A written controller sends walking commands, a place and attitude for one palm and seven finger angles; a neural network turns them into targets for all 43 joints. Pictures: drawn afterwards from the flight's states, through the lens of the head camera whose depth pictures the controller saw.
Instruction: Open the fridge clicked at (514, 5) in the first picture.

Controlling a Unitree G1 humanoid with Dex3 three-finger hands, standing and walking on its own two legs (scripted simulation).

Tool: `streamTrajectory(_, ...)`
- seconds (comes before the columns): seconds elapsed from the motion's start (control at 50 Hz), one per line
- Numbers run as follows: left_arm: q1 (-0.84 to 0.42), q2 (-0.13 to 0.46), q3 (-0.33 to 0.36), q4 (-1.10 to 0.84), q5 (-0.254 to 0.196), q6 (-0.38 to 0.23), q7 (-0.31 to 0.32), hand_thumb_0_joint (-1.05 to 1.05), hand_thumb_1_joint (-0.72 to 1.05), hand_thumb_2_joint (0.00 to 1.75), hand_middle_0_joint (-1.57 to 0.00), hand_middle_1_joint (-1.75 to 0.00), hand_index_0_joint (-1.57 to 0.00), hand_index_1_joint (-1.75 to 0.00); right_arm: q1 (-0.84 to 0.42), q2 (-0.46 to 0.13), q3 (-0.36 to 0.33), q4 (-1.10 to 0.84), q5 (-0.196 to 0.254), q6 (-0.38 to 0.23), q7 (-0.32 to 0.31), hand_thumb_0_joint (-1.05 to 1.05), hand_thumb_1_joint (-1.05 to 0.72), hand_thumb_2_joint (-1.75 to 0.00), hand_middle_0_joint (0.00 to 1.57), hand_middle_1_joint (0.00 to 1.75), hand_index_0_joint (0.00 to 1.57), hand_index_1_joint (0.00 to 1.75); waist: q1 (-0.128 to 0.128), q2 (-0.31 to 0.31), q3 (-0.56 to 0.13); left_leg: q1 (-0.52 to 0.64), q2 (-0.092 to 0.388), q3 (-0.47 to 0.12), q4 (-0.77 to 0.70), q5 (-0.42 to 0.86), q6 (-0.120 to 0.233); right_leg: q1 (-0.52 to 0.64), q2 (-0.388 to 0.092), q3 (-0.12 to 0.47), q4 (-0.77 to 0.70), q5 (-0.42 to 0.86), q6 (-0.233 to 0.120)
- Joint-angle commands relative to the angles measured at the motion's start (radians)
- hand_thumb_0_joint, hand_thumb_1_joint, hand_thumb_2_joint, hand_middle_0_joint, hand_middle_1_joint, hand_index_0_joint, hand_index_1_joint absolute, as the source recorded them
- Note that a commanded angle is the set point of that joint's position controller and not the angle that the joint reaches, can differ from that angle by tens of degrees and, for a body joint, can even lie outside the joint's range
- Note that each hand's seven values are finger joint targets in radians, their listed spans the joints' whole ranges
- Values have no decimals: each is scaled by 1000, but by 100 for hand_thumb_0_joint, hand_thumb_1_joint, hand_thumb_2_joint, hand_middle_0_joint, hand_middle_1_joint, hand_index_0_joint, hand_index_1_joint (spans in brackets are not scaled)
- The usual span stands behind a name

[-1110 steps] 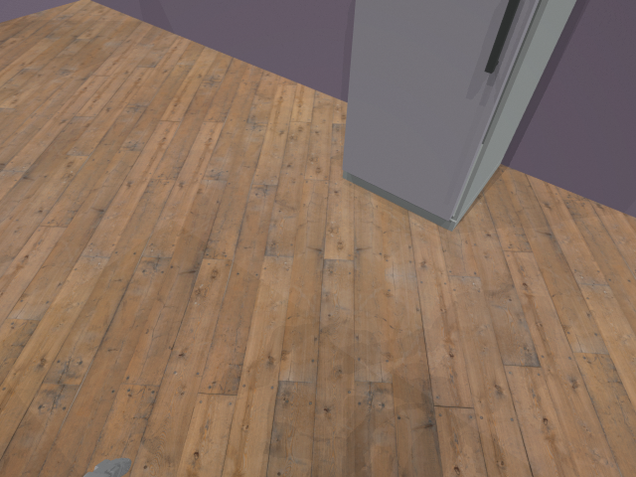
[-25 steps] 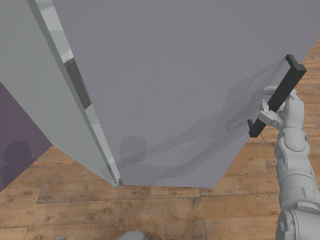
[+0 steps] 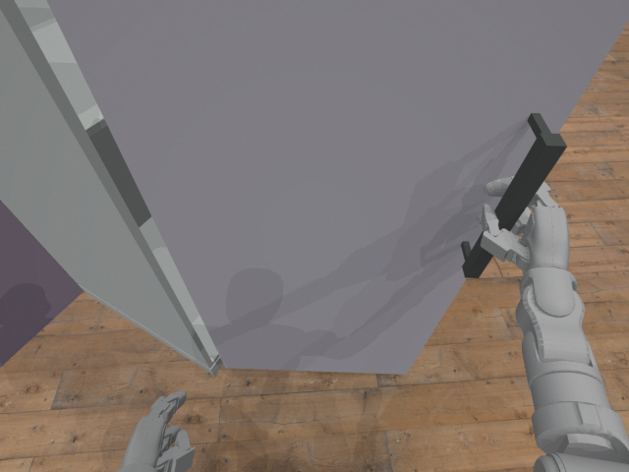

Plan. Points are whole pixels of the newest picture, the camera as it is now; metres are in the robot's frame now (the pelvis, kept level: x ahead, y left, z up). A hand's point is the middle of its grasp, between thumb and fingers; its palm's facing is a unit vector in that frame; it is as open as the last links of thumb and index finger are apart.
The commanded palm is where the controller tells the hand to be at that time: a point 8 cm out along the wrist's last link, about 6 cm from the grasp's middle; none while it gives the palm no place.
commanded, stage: stop walking and hold the door back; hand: right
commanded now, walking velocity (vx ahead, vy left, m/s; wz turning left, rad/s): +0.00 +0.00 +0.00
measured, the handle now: (499, 207) +0.45 -0.21 +0.10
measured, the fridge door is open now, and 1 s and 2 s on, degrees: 62 63 63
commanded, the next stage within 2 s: loosen the grip on the handle in 0.08 s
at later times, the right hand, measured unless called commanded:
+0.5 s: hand (502, 241) +0.39 -0.20 +0.10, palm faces +0.17 +0.96 -0.22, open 10.9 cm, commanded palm +0.36 -0.24 +0.11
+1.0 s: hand (528, 244) +0.39 -0.23 +0.09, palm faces +0.20 +0.96 -0.21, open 14.5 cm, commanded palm +0.35 -0.28 +0.10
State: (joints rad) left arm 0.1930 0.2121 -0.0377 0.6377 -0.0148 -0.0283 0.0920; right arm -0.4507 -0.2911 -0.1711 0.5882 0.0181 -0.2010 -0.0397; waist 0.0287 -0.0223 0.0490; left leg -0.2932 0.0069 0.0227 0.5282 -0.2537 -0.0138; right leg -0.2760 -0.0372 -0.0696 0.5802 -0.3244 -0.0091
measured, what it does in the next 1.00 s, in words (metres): stands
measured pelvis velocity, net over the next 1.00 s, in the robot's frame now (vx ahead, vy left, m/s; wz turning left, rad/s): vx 0.00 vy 0.00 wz -0.01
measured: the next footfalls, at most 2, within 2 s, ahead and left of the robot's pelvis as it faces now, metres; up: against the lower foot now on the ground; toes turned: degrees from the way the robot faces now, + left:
none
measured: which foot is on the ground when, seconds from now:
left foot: down 0.00-1.00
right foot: down 0.00-1.00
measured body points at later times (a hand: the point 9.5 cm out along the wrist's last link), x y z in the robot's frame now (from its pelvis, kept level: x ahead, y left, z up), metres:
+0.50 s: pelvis -0.04 +0.02 -0.01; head +0.00 +0.01 +0.44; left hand +0.04 +0.30 -0.11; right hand +0.37 -0.25 +0.11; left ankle +0.01 +0.13 -0.73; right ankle -0.01 -0.10 -0.73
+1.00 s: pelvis +0.00 +0.00 -0.01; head +0.04 -0.01 +0.44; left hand +0.12 +0.25 -0.11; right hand +0.38 -0.28 +0.10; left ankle +0.01 +0.13 -0.73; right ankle -0.01 -0.10 -0.73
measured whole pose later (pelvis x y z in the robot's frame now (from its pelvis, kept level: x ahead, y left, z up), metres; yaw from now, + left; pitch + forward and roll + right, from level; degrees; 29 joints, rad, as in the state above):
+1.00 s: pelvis +0.00 +0.00 -0.01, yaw -1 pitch +8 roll +1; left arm 0.30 0.25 -0.01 0.65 -0.01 -0.10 0.02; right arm -0.46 -0.37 -0.28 0.66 0.02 -0.25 0.07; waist 0.02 0.00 -0.07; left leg -0.48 0.02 0.03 0.65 -0.30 -0.01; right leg -0.46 -0.02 -0.05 0.68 -0.35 -0.02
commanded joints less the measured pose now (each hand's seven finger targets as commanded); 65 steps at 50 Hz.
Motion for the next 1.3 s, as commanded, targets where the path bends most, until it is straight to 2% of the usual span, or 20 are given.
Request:
streamTrajectory(0.0, 10, 164, 65, -102, -6, -24, 29, 0, 90, 90, -20, -30, -20, -30, -234, -297, -144, -191, 15, -38, -42, 0, -90, -90, 45, 140, 45, 140, -18, 51, -358, 216, 125, -80, -1, 505, 41, 66, -94, 76, -49, 406, 15)
streamTrajectory(0.14, 8, 171, 66, -88, -7, -17, 41, 0, 90, 90, -20, -30, -20, -30, -259, -280, -122, -139, 18, -35, -45, 0, -90, -90, 45, 140, 45, 140, -25, 31, -297, 161, 95, -74, -49, 283, 26, 43, -100, 93, -90, 299, -4)
streamTrajectory(0.16, 61, 160, 134, -111, 12, -56, -3, 0, 90, 90, -20, -30, -20, -30, -967, -758, -418, -371, -110, -67, -22, 0, -90, -90, 45, 140, 45, 140, -59, 212, -189, 143, 82, -134, -148, 336, 11, -8, -68, -1, -29, 223, -22)
streamTrajectory(0.18, 28, 252, 187, -24, 65, -96, -24, 0, 90, 90, -20, -30, -20, -30, -1010, -755, -461, -157, -79, 26, 44, 0, -78, -84, 45, 140, 45, 140, -4, -106, -516, 308, 20, -17, 59, 641, 106, -18, 16, -11, -184, 491, -4)
streamTrajectory(0.2, 104, 175, 134, -70, 1, -125, -27, 0, 90, 90, -20, -30, -20, -30, -651, -322, -138, 53, -72, 67, 98, 0, -66, -78, 45, 140, 45, 140, 7, 38, -522, 158, 13, 25, 51, 530, 69, 94, 18, 2, -90, 664, 17)
streamTrajectory(0.22, 136, 188, 125, -44, -2, -128, -43, 0, 90, 90, -20, -30, -20, -30, -453, -271, -231, 97, -4, 54, 129, 0, -54, -73, 45, 140, 45, 140, -8, 27, -442, 46, 0, 30, 11, 458, 50, 123, 6, 30, -54, 629, 20)
streamTrajectory(0.24, 111, 217, 116, -52, 6, -121, -53, 0, 90, 90, -20, -30, -20, -30, -415, -363, -306, 6, 51, 8, 128, 0, -42, -67, 45, 140, 45, 140, -51, -16, -438, 60, 2, 13, -6, 369, 51, 117, 10, 22, -64, 485, 19)
streamTrajectory(0.32, 92, 202, 110, -93, 8, -113, -82, 0, 90, 90, -20, -30, -20, -30, -427, -252, -126, -21, -16, -109, 85, 0, 7, -43, 45, 140, 45, 140, -4, 1, -335, -58, -2, 5, -13, 77, 50, -28, 18, 20, -64, 135, -10)
streamTrajectory(0.4, 95, 220, 101, -120, -15, -109, -72, 0, 90, 90, -20, -30, -20, -30, -534, -330, -119, 2, -24, -122, 68, 0, 55, -20, 42, 137, 42, 137, 19, 50, -326, -87, 12, -42, -56, -172, 40, -115, 35, 17, -67, -92, -28)
streamTrajectory(0.44, 99, 218, 96, -112, -24, -117, -60, 0, 90, 90, -20, -30, -20, -30, -561, -331, -113, 28, -3, -118, 71, 0, 55, -20, 40, 133, 40, 133, 24, 76, -304, -90, 17, -64, -82, -230, 36, -140, 40, 11, -57, -123, -30)
streamTrajectory(0.54, 118, 213, 91, -77, -21, -129, -49, 0, 90, 90, -20, -30, -20, -30, -647, -354, -120, 21, 9, -150, 54, 0, 55, -20, 33, 125, 33, 125, 32, 36, -339, -79, 11, -74, -68, -205, 32, -145, 44, 24, -38, -96, -31)
streamTrajectory(0.56, 122, 223, 95, -73, -16, -124, -48, 0, 90, 90, -20, -30, -20, -30, -563, -469, -223, 52, -2, -155, 52, 0, 55, -20, 32, 123, 32, 123, -4, 25, -351, -46, 12, -78, -55, -191, 35, -167, 44, 23, -35, -74, -31)
streamTrajectory(0.58, 120, 223, 87, -77, -13, -116, -48, 0, 90, 90, -20, -30, -20, -30, -572, -476, -214, 19, -6, -162, 53, 0, 55, -20, 30, 122, 30, 122, 0, 12, -375, -22, 12, -76, -43, -156, 33, -167, 46, 25, -34, -49, -34)
streamTrajectory(0.66, 126, 207, 91, -88, -14, -125, -55, 0, 90, 90, -20, -30, -20, -30, -512, -334, -130, -40, 21, -160, 79, 0, 55, -20, 25, 115, 25, 115, 7, -32, -409, -30, -6, -34, 2, 45, 43, -86, 38, 28, -24, 84, -30)
streamTrajectory(0.72, 143, 211, 96, -90, -12, -125, -58, 0, 90, 90, -20, -30, -20, -30, -463, -313, -136, -83, 42, -141, 90, 0, 55, -20, 25, 115, 25, 115, 6, 18, -426, -18, -12, -14, 25, 153, 39, -64, 31, 41, -14, 180, -27)
streamTrajectory(0.82, 147, 197, 98, -96, -5, -130, -67, 0, 90, 90, -20, -30, -20, -30, -357, -278, -135, -213, 33, -118, 66, 0, 55, -20, 25, 115, 25, 115, -19, -24, -465, -11, -16, 6, 70, 288, 42, 2, 23, 54, 11, 377, -15)
streamTrajectory(0.84, 166, 215, 95, -61, -4, -117, -56, 0, 90, 90, -20, -30, -20, -30, -406, -414, -238, -89, 10, -108, 54, 0, 55, -20, 25, 115, 25, 115, 8, 35, -380, -58, -16, 6, 67, 262, 36, -57, 21, 57, 19, 325, -14)
streamTrajectory(0.96, 149, 195, 92, -97, -6, -110, -55, 0, 90, 90, -20, -30, -20, -30, -348, -346, -201, -171, 35, -114, 112, 0, 55, -20, 25, 115, 25, 115, -25, -29, -469, -24, -18, 4, 89, 299, 41, -9, 23, 61, 33, 415, -3)
streamTrajectory(1.12, 151, 199, 92, -104, -13, -110, -48, 0, 90, 90, -20, -30, -20, -30, -353, -310, -156, -195, 63, -101, 193, 0, 55, -20, 25, 115, 25, 115, 3, -56, -411, -108, -27, 16, 90, 247, 41, 6, 17, 82, 52, 415, 7)
streamTrajectory(1.28, 156, 214, 84, -101, -12, -105, -28, 0, 90, 90, -20, -30, -20, -30, -408, -441, -243, -148, 70, -118, 229, 0, 55, -20, 25, 115, 25, 115, 0, -48, -424, -103, -27, 14, 95, 186, 48, -55, 31, 90, 54, 296, -1)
